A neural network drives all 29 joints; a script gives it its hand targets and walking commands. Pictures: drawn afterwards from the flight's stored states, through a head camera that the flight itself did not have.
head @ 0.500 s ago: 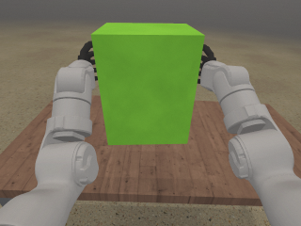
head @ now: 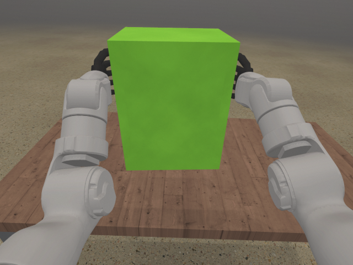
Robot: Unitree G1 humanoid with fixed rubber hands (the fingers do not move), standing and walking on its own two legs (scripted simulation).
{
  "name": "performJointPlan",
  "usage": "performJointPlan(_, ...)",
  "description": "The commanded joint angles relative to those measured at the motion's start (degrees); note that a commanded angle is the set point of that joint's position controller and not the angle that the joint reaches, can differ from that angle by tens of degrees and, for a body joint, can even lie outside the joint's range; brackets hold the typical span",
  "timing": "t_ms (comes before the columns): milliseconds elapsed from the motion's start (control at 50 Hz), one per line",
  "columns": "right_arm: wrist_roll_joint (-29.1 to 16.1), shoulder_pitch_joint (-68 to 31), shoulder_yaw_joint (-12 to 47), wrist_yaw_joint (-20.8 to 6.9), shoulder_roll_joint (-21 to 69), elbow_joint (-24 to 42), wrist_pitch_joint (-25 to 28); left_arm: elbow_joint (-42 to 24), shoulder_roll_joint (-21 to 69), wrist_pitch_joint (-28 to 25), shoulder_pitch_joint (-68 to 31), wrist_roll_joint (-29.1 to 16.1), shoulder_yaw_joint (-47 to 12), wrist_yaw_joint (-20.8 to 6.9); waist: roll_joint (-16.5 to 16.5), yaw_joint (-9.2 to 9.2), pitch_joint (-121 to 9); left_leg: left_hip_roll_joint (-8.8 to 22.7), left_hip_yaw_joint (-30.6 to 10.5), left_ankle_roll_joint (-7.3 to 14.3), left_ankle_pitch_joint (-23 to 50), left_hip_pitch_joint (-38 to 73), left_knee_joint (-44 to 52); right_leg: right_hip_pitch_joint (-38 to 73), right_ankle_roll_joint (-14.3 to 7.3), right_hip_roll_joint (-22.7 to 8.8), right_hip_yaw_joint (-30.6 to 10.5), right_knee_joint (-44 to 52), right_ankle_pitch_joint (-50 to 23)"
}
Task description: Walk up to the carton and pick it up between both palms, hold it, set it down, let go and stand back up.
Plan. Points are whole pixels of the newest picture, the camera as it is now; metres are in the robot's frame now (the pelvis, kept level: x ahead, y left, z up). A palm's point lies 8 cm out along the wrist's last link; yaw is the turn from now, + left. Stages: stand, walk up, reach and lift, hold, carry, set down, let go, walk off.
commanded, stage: hold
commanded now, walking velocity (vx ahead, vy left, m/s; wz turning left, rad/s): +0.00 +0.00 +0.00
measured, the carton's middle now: (172, 98) +0.38 -0.01 +0.29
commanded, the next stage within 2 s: set down in 1.14 s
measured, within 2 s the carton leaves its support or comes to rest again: neither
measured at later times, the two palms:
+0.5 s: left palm (100, 82) +0.38 +0.14 +0.32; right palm (242, 84) +0.37 -0.15 +0.33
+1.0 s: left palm (100, 82) +0.38 +0.14 +0.32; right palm (242, 84) +0.37 -0.15 +0.32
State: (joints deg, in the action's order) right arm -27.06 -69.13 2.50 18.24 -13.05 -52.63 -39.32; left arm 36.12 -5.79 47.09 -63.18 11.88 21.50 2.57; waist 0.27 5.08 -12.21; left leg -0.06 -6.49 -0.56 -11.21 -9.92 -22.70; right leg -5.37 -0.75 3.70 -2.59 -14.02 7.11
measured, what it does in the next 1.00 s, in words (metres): stands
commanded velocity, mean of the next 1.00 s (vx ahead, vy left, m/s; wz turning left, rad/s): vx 0.00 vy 0.00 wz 0.00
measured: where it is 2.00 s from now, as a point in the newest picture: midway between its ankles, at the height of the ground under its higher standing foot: outside the picture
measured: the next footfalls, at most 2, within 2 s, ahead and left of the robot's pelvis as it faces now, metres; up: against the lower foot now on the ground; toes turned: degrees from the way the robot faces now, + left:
none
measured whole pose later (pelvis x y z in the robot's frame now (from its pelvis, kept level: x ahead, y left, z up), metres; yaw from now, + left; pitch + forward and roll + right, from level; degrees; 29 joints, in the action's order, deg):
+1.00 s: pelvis +0.00 +0.00 +0.00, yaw +0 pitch -1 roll -2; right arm -27.0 -69.2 2.4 18.3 -13.0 -52.7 -39.3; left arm 36.2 -5.8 47.0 -63.2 11.9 21.4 2.6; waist 0.2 5.1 -12.3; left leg -0.1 -6.4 -0.5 -11.2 -10.0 -22.7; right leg -5.4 -0.7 3.7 -2.7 -14.0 7.1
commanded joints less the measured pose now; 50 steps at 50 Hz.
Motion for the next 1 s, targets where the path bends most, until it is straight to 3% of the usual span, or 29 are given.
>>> performJointPlan(0, -8.73, -46.48, 6.07, -8.00, 39.17, 20.68, 2.39, -6.70, 33.90, -3.62, -42.62, -10.08, -16.71, -8.59, 1.91, 0.40, -18.89, -1.85, 2.16, -2.17, 11.47, 4.92, 1.63, 6.13, 2.33, 0.67, 0.08, 0.20, -9.70)
performJointPlan(980, -8.75, -46.31, 5.99, -8.12, 38.86, 20.40, 2.40, -6.92, 34.07, -3.62, -42.74, -10.15, -16.87, -8.55, 2.27, 0.50, -18.97, -1.70, 2.09, -2.37, 11.91, 5.11, 1.58, 6.01, 2.18, 0.76, 0.07, 0.17, -9.64)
